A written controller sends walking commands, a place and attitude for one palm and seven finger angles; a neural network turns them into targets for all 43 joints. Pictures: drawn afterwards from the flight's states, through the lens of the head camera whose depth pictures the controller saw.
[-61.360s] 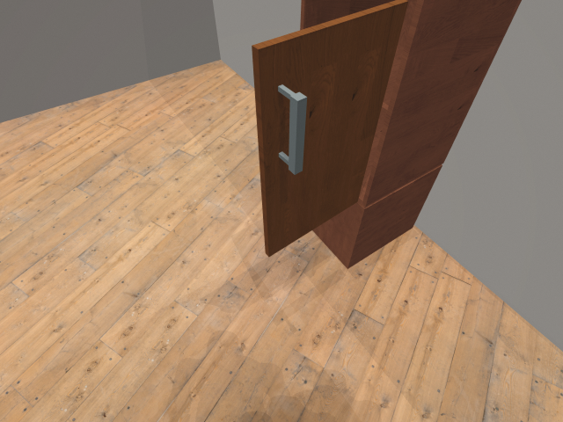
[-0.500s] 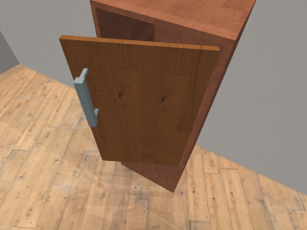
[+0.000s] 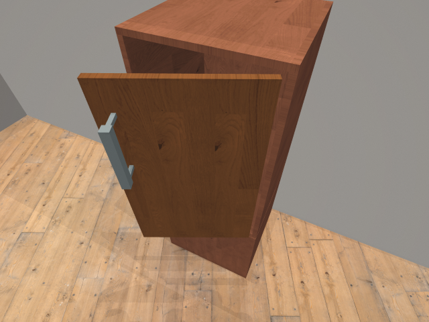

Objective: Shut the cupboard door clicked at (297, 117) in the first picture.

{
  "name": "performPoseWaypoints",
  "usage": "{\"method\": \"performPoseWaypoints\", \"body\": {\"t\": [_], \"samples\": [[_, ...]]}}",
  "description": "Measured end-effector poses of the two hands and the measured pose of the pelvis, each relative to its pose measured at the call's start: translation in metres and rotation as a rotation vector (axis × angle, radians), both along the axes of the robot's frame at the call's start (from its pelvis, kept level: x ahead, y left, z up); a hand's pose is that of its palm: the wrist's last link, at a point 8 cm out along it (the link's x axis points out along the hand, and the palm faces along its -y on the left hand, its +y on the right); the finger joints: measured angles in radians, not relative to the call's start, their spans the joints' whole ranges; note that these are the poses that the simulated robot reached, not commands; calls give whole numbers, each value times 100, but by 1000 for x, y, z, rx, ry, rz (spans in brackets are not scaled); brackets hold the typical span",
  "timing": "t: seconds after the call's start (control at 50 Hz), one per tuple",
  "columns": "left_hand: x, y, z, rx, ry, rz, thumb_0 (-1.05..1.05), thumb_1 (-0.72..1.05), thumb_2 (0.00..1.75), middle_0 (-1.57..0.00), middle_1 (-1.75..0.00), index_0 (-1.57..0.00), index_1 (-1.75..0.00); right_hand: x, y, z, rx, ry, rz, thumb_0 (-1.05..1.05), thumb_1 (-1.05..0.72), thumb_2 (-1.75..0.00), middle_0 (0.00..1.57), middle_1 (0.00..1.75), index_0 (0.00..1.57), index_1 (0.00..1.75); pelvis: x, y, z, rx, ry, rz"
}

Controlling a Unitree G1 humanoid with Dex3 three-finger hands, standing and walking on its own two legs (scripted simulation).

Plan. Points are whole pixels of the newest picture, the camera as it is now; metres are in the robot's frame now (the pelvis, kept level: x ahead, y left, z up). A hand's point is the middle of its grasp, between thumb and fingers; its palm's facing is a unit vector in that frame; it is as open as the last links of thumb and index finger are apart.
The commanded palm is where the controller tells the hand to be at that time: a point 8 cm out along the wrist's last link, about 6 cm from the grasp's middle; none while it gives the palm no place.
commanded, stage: look again from close up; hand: left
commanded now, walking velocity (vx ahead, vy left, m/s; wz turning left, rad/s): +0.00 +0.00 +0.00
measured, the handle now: (120, 153) +0.42 +0.23 +0.09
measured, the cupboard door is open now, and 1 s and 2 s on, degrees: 25 25 25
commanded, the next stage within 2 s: raise the hand and make a fist in 0.38 s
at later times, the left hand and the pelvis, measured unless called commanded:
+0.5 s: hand out of the picture -0.02 +0.12 -0.17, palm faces +0.03 -0.99 -0.16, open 7.4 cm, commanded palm +0.09 +0.18 -0.07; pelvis +0.00 -0.03 +0.00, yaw +1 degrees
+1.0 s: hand out of the picture +0.12 +0.14 -0.03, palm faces +0.18 -0.98 -0.07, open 5.7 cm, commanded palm +0.12 +0.18 -0.02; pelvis -0.02 -0.07 -0.08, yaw +5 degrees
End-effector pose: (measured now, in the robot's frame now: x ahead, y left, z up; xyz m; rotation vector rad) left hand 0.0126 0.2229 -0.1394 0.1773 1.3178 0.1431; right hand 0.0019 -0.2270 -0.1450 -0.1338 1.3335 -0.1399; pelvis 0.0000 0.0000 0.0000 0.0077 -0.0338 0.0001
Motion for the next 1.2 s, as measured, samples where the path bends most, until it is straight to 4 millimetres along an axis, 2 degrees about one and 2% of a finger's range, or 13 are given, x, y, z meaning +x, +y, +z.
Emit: {"method": "performPoseWaypoints", "body": {"t": [0.18, 0.5, 0.54, 0.62, 0.68, 0.74, 0.78, 0.84, 0.92, 0.98, 1.04, 1.1, 1.2], "samples": [[-15, -18, -2, -18, 48, 16, 1, 91, 90, -20, -30, -20, -30, -16, -3, 0, 16, 58, -12, 0, -91, -90, 20, 30, 20, 30, 0, -12, 2, 0, -2, 4], [-34, -48, -5, -49, 93, 42, 1, 91, 90, -20, -30, -20, -30, -7, -12, -1, 22, 61, -1, 0, -92, -90, 20, 30, 20, 30, 1, -27, 3, -4, 1, 9], [-13, -33, 10, -10, -19, 117, 4, 94, 89, -20, -30, -21, -30, 1, -22, 6, -27, -37, 10, 1, -93, -90, 20, 30, 20, 30, 0, -31, 1, -4, 1, 14], [65, -14, 82, 91, -560, 104, 6, 97, 89, -22, -32, -22, -32, 41, -47, 19, -74, -354, 35, 2, -93, -90, 20, 30, 20, 30, -3, -35, -7, 0, 12, 51], [121, -22, 125, 74, -928, 52, 5, 96, 90, -24, -35, -24, -35, 81, -64, 27, -93, -546, 91, 2, -93, -90, 20, 30, 20, 30, -11, -39, -18, -5, 55, 75], [151, -43, 144, -48, -1241, -15, 3, 94, 90, -27, -39, -28, -39, 122, -77, 38, -111, -706, 144, 1, -92, -90, 20, 30, 20, 30, -18, -47, -36, 1, 126, 61], [153, -57, 141, -127, -1374, -91, 3, 93, 90, -30, -42, -31, -42, 147, -82, 44, -122, -785, 176, 1, -92, -90, 20, 30, 20, 30, -21, -53, -50, 4, 160, 52], [138, -64, 119, -177, -1370, -146, 2, 92, 90, -36, -48, -36, -48, 179, -85, 51, -131, -867, 207, 1, -91, -90, 20, 30, 20, 30, -22, -62, -68, 6, 180, 50], [102, -53, 94, -128, -1212, -60, 2, 91, 90, -43, -56, -44, -56, 211, -75, 54, -110, -925, 239, 1, -91, -90, 20, 30, 20, 30, -20, -69, -79, -8, 185, 65], [83, -40, 103, -36, -1215, -20, 2, 90, 90, -49, -61, -49, -61, 223, -61, 48, -79, -931, 280, 1, -91, -90, 20, 30, 20, 30, -17, -73, -82, -29, 196, 82], [85, -36, 124, 1, -1317, -50, 2, 90, 90, -54, -67, -54, -67, 223, -47, 32, -40, -900, 316, 1, -91, -90, 20, 30, 20, 30, -18, -75, -86, -48, 206, 96], [104, -42, 137, -41, -1369, -120, 2, 90, 90, -59, -73, -60, -73, 213, -36, 14, 0, -841, 312, 1, -91, -90, 20, 30, 20, 30, -19, -75, -86, -57, 213, 99], [136, -47, 139, -133, -1261, -174, 2, 90, 90, -68, -83, -69, -83, 181, -34, -1, 28, -719, 218, 1, -91, -90, 20, 30, 21, 30, -15, -71, -76, -43, 212, 84]]}}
